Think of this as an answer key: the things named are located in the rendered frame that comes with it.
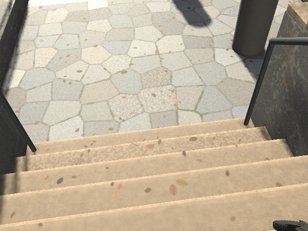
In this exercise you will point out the stairs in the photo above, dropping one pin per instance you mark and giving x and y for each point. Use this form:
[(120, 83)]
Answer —
[(211, 176)]

